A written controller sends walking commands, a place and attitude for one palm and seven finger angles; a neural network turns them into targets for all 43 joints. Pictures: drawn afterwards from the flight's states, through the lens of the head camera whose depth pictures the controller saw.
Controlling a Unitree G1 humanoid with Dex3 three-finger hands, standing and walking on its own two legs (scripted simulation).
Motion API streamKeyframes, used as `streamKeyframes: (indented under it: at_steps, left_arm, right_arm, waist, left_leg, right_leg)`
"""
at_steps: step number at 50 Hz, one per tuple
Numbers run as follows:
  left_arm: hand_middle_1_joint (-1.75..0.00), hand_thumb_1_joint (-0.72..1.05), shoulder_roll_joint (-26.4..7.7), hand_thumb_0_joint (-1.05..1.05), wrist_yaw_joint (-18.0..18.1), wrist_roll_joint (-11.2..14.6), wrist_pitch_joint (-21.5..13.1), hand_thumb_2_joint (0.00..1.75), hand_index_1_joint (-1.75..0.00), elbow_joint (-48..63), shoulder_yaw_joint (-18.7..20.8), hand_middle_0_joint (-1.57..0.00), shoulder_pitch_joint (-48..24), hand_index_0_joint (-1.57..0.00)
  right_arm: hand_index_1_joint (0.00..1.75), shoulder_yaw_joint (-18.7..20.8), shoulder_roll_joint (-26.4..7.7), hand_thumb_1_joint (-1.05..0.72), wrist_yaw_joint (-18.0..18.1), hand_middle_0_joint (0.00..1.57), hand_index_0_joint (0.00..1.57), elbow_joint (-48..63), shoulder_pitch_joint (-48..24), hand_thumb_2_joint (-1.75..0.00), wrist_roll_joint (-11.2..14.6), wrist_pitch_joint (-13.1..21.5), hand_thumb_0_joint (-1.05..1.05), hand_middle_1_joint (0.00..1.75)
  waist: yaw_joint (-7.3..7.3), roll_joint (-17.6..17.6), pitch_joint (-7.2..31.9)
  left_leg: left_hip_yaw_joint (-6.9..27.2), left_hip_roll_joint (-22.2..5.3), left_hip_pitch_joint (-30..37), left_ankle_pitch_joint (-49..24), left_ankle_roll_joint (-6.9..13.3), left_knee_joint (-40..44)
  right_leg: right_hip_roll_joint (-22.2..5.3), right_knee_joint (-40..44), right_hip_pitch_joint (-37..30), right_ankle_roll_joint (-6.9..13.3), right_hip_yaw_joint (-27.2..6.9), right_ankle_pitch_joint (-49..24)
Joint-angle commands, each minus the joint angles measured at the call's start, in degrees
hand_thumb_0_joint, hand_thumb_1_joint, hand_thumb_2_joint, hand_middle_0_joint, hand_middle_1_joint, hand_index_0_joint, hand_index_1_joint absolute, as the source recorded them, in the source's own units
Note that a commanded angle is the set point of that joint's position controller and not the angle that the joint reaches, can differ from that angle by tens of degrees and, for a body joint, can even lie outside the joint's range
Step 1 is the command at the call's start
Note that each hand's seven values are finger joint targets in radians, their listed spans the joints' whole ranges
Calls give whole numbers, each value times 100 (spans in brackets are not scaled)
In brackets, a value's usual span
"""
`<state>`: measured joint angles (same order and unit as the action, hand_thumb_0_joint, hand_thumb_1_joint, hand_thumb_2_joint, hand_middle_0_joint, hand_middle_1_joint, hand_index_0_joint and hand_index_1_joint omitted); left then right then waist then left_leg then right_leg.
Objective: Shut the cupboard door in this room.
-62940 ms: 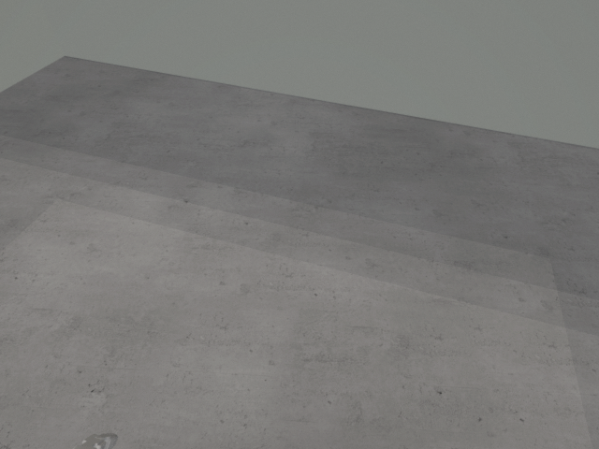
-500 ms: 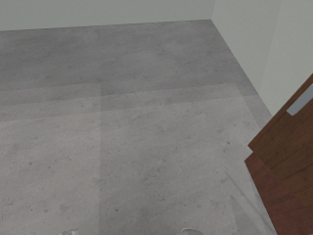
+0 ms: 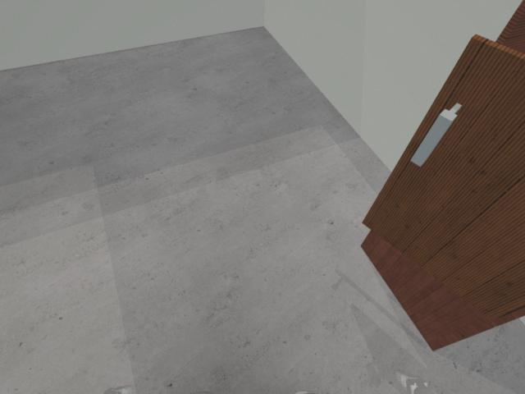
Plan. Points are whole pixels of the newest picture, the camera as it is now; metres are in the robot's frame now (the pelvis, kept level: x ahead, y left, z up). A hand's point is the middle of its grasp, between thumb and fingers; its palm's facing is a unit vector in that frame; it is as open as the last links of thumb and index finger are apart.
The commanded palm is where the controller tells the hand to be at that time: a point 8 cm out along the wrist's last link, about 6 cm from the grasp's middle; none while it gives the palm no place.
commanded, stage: turn to face it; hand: left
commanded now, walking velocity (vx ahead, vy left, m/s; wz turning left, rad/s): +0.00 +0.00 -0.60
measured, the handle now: (436, 134) +0.59 -0.30 +0.05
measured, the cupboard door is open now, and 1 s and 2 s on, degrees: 21 21 21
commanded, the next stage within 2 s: take the last steps up to it in 1.06 s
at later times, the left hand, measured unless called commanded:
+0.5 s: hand (177, 366) +0.17 +0.15 -0.15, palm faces -0.30 -0.92 -0.27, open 7.4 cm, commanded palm none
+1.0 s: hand (216, 345) +0.21 +0.09 -0.15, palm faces -0.50 -0.82 -0.27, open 7.4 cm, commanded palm none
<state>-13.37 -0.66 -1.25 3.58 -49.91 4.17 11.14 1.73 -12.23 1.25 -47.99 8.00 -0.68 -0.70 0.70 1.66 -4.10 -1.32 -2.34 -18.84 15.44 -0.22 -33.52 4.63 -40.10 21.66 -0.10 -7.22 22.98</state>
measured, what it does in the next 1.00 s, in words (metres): steps on the spot, turning right: right foot, then left foot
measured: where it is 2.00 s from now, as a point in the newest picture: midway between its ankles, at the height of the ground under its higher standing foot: outside the picture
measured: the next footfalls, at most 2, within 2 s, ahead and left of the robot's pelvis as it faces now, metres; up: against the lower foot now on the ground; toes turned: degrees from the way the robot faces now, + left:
right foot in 0.30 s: +0.03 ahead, -0.14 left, +0.00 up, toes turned -15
left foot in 0.60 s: +0.12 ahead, +0.10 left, +0.00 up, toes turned -17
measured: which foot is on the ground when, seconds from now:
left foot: down 0.00-0.30, up 0.32-0.58, down 0.60-0.90, up 0.92-1.00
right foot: up 0.00-0.28, down 0.30-0.60, up 0.62-0.88, down 0.90-1.00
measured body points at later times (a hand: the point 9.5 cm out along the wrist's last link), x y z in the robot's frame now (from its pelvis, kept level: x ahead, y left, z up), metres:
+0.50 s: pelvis +0.01 -0.02 +0.01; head +0.06 -0.04 +0.45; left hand +0.19 +0.20 -0.13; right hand +0.00 -0.30 -0.14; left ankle +0.04 +0.12 -0.68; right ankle -0.01 -0.13 -0.73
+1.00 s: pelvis +0.02 -0.03 +0.00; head +0.04 -0.07 +0.45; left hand +0.24 +0.14 -0.12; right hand -0.08 -0.28 -0.15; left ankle +0.06 +0.10 -0.68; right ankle -0.03 -0.12 -0.73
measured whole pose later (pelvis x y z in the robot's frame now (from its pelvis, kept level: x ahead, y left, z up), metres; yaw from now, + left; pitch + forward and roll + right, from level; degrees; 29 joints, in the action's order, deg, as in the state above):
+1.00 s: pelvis +0.02 -0.03 +0.00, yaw -31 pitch +1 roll +0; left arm -11.4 -0.4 -1.6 1.8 -51.6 2.7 9.5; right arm 3.1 -14.8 1.4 -54.3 13.4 -0.7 -3.7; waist -1.1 -3.5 -3.9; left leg -2.7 -5.0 -24.7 28.0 -3.1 -57.7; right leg 1.0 -33.2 16.1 2.1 2.1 17.9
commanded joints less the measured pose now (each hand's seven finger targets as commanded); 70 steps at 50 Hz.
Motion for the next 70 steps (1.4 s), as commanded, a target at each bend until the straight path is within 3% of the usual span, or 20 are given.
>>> streamKeyframes:
  at_steps: [1, 4, 13, 14, 15, 16, 20, 28, 30, 31, 33, 36, 42, 43, 45, 48, 58, 61, 62, 70]
  left_arm:
    - [-30, 90, -705, 0, -77, -38, -125, 90, -30, 601, 283, -20, -180, -20]
    - [-30, 90, -536, 0, -166, 18, -62, 90, -30, 555, 204, -20, -254, -20]
    - [-30, 90, -605, 0, -182, 15, -131, 90, -30, 428, 157, -20, -18, -20]
    - [-30, 90, -951, 0, -138, -12, -178, 90, -30, 294, 226, -20, 459, -20]
    - [-30, 90, -1599, 0, -41, -58, -247, 90, -30, 210, 352, -20, 708, -20]
    - [-30, 90, -1759, 0, 27, 37, -237, 90, -30, 152, 335, -20, 941, -20]
    - [-30, 90, -1200, 0, 135, -20, -196, 90, -30, 470, 231, -20, -255, -20]
    - [-30, 90, -1186, 0, 61, 5, -132, 90, -30, 458, 256, -20, -494, -20]
    - [-30, 90, -566, 0, -11, 102, -62, 90, -30, 640, 145, -20, -224, -20]
    - [-30, 90, -671, 0, -48, 52, -104, 90, -30, 737, 138, -20, -334, -20]
    - [-30, 90, -749, 0, -102, -21, -118, 90, -30, 584, 192, -20, -403, -20]
    - [-30, 90, -457, 0, -148, 30, -67, 90, -30, 498, 120, -20, -377, -20]
    - [-30, 90, -405, 0, -118, 36, -146, 90, -30, 326, 92, -20, 21, -20]
    - [-30, 90, -600, 0, -84, 17, -174, 90, -30, 233, 128, -20, 300, -20]
    - [-30, 90, -1508, 0, 42, -25, -259, 90, -30, 47, 281, -20, 785, -20]
    - [-30, 90, -1025, 0, 186, -17, -243, 90, -30, 100, 209, -20, 139, -20]
    - [-30, 90, -846, 0, 171, -1, -223, 90, -30, -72, 165, -20, -77, -20]
    - [-30, 90, -264, 0, 75, 69, -184, 90, -30, 34, 41, -20, 201, -20]
    - [-30, 90, -382, 0, 37, -10, -147, 90, -30, 87, 65, -20, -116, -20]
    - [-30, 90, -86, 0, -149, -3, -233, 90, -30, -116, -15, -20, -196, -20]
  right_arm:
    - [30, 258, -1251, -90, 140, 20, 20, 317, 515, -90, -139, 129, 0, 30]
    - [30, 209, -1048, -90, 167, 20, 20, 303, 445, -90, -134, 117, 0, 30]
    - [30, 359, -1361, -90, 41, 20, 20, 71, 559, -90, -73, 12, 0, 30]
    - [30, 354, -1216, -90, 6, 20, 20, 140, 440, -90, -23, 5, 0, 30]
    - [30, 232, -710, -90, -22, 20, 20, 408, 251, -90, 17, -8, 0, 30]
    - [30, 200, -867, -90, 22, 20, 20, 511, 33, -90, 14, -90, 0, 30]
    - [30, 214, -812, -90, 11, 20, 20, 207, 261, -90, -7, -80, 0, 30]
    - [30, 184, -653, -90, 24, 20, 20, 38, 1055, -90, 28, 17, 0, 30]
    - [30, 323, -1558, -90, 76, 20, 20, 45, 1230, -90, -109, 116, 0, 30]
    - [30, 334, -1689, -90, 107, 20, 20, 170, 1227, -90, -125, 96, 0, 30]
    - [30, 232, -1361, -90, 121, 20, 20, 152, 907, -90, -139, 168, 0, 30]
    - [30, 210, -1147, -90, 134, 20, 20, 118, 699, -90, -152, 117, 0, 30]
    - [30, 313, -1267, -90, 59, 20, 20, -93, 736, -90, -81, 17, 0, 30]
    - [30, 315, -1138, -90, 25, 20, 20, -74, 701, -90, -41, 0, 0, 30]
    - [30, 191, -561, -90, -3, 20, 20, 255, 218, -90, 15, -51, 0, 30]
    - [30, 222, -696, -90, 56, 20, 20, -14, 301, -90, -1, -114, 0, 30]
    - [30, 117, -321, -90, 41, 20, 20, -428, 955, -90, 13, -18, 0, 30]
    - [30, 228, -1269, -90, 112, 20, 20, -426, 1235, -90, -138, 81, 0, 30]
    - [30, 236, -1237, -90, 147, 20, 20, -460, 1275, -90, -169, 101, 0, 30]
    - [30, 183, -971, -90, 109, 20, 20, -649, 1078, -90, -164, 152, 0, 30]
  waist:
    - [-129, -1329, 579]
    - [-116, -1275, 625]
    - [4, -1236, 632]
    - [254, -515, 833]
    - [383, 1455, 780]
    - [552, 1143, 802]
    - [-57, 793, 660]
    - [-368, 597, 736]
    - [-343, -1875, 800]
    - [-399, -1668, 710]
    - [-200, -1441, 639]
    - [-165, -1287, 644]
    - [-63, -1344, 719]
    - [44, -955, 755]
    - [378, 1204, 653]
    - [67, 1124, 473]
    - [-272, 583, 575]
    - [-310, -1590, 637]
    - [-427, -1320, 377]
    - [-275, -1261, 306]
  left_leg:
    - [1674, -2108, 1061, -2073, 966, 1571]
    - [403, -1613, 1523, -3384, 779, 1107]
    - [-387, -1563, 675, -2234, 274, 106]
    - [-672, -1300, 17, -1191, -33, -713]
    - [-1042, -337, -1524, 1790, -409, -2101]
    - [-190, -282, -1581, 2217, -375, -2995]
    - [110, -418, -1319, 1073, -441, -3015]
    - [-175, 10, 592, -101, -360, 440]
    - [1924, -1921, 1468, -193, 424, 1830]
    - [2359, -2581, 946, -315, 974, 1954]
    - [1719, -2155, 939, -1764, 963, 1628]
    - [296, -1655, 1275, -3090, 774, 1112]
    - [-215, -1485, 795, -2268, 413, 472]
    - [-327, -1295, 291, -1559, 186, 93]
    - [-633, -137, -1379, 2108, -330, -2117]
    - [276, -338, -1621, 1333, -286, -3202]
    - [-155, 33, 589, -228, -237, 482]
    - [2160, -2102, 1162, -46, 858, 1872]
    - [2449, -2189, 1025, 185, 1037, 2154]
    - [587, -1464, 968, -546, 777, 1719]
  right_leg:
    - [-425, -2840, 1208, -250, 357, 808]
    - [-570, -2384, 1124, -347, 720, 542]
    - [-390, 1056, -1112, -13, 1336, -946]
    - [-899, 1672, -2003, 184, 718, -1743]
    - [-2415, 2086, -2627, 848, -1373, -3235]
    - [-2900, 2115, -2031, 1387, -1758, -3413]
    - [-1938, 1882, -1266, 1141, -772, -2714]
    - [-1392, 1320, -305, 641, -898, -2030]
    - [-95, -517, 1067, -24, 271, 376]
    - [-242, -1724, 1020, -79, 513, 1160]
    - [-509, -2663, 1141, -161, 462, 828]
    - [-576, -1845, 807, -243, 843, 632]
    - [-321, 905, -901, -43, 1328, -846]
    - [-510, 1520, -1587, 63, 1022, -1394]
    - [-2711, 2260, -1962, 1134, -1502, -3236]
    - [-2233, 2178, -1463, 1323, -1116, -2700]
    - [-1507, 1560, -684, 770, -578, -2366]
    - [-267, -271, 421, 33, 676, 692]
    - [-290, -1244, 795, 6, 578, 918]
    - [-472, -198, 69, -30, 1118, 256]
